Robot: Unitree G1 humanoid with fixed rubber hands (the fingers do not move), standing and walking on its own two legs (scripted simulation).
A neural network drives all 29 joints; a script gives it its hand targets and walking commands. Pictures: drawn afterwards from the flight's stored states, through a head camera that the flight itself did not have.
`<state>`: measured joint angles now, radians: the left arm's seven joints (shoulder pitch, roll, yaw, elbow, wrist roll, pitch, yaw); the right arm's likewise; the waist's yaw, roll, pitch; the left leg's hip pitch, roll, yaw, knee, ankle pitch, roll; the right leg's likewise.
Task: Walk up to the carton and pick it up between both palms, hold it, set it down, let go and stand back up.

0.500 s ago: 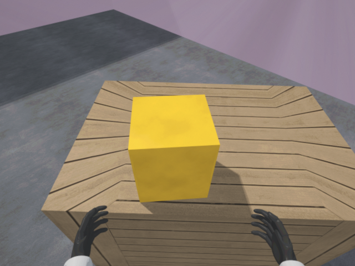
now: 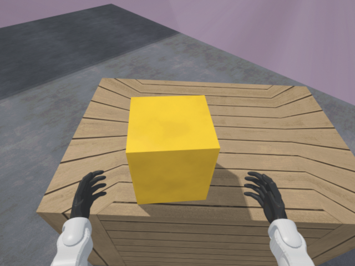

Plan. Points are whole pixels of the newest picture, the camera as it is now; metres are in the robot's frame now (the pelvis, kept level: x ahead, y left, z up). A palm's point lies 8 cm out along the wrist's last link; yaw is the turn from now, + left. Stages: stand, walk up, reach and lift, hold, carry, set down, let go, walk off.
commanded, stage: reach and lift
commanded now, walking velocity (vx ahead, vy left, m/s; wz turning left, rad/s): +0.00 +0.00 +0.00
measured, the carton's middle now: (170, 151) +0.44 +0.06 -0.02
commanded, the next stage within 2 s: none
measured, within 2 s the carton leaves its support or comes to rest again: neither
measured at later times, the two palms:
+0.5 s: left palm (81, 175) +0.28 +0.24 +0.07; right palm (273, 168) +0.33 -0.19 +0.07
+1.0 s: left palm (79, 138) +0.35 +0.26 +0.12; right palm (268, 126) +0.41 -0.17 +0.13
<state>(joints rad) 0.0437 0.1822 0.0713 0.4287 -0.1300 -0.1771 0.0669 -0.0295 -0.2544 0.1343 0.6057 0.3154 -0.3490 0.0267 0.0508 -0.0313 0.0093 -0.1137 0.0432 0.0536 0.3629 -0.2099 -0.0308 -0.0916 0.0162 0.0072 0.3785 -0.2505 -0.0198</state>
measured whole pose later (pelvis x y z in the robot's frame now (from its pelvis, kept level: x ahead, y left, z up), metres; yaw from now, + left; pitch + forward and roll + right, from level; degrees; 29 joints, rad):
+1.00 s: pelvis -0.01 +0.00 +0.00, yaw +1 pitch +5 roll +0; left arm -0.54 0.27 0.16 0.38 -0.16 0.40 0.04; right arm -0.69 -0.38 0.08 0.72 0.42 0.14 -0.03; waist 0.08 -0.02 -0.04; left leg -0.27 0.06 0.03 0.34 -0.16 -0.03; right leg -0.22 0.03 -0.01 0.31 -0.18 -0.02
